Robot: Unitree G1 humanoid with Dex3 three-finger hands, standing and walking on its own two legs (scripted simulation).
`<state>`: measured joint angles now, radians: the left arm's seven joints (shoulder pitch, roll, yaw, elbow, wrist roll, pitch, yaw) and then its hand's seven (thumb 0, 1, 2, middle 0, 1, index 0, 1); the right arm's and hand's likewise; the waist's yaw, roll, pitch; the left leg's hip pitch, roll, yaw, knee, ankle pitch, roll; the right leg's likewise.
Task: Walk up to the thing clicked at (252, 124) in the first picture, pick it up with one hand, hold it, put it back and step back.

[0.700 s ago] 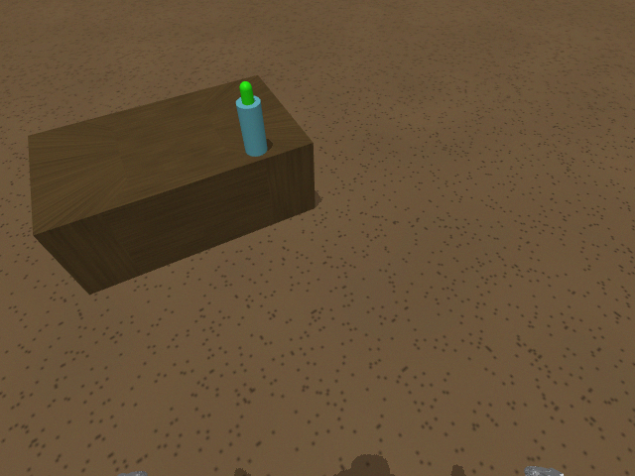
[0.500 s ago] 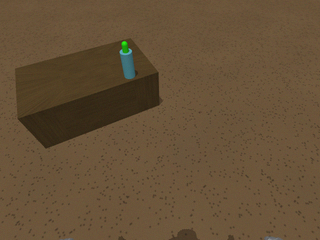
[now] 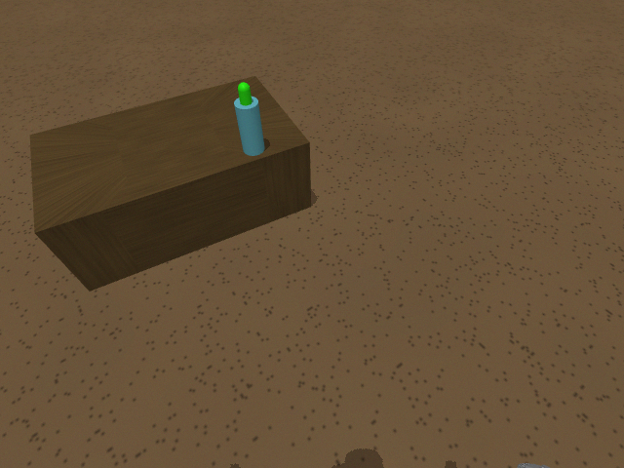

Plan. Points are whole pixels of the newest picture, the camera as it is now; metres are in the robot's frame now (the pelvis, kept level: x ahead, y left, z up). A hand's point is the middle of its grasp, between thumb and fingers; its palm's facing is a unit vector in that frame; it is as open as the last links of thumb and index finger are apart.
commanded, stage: stand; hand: right
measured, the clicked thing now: (248, 118) +1.20 +0.24 -0.29
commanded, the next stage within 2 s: walk up in 0.42 s
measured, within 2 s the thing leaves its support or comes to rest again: neither
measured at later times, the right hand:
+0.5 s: hand out of the picture +0.07 -0.25 -0.16, palm faces -0.07 +0.94 -0.33, open 7.4 cm
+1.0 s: hand (408, 394) +0.23 -0.13 -0.15, palm faces -0.21 +0.90 -0.37, open 7.4 cm
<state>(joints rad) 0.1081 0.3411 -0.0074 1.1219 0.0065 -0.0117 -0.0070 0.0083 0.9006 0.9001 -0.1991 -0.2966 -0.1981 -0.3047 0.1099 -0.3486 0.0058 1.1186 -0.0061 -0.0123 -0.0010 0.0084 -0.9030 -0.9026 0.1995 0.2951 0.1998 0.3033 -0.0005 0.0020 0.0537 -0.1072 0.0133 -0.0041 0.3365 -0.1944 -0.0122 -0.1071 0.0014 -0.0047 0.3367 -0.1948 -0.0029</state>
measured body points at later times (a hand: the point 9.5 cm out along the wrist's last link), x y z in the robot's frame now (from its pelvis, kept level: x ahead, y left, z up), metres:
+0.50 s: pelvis +0.00 +0.00 +0.00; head +0.01 +0.01 +0.45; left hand +0.07 +0.31 -0.13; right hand +0.08 -0.30 -0.13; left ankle -0.01 +0.12 -0.73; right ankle -0.01 -0.12 -0.75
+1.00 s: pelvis +0.15 +0.13 -0.02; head +0.15 +0.15 +0.43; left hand +0.16 +0.46 -0.14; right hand +0.24 -0.17 -0.12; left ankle +0.13 +0.25 -0.75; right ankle +0.22 +0.01 -0.70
